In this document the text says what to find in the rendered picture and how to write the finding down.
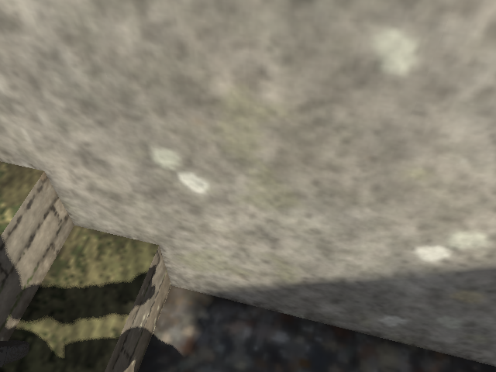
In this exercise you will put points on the left robot hand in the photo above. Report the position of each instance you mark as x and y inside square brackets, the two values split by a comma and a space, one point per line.
[12, 350]

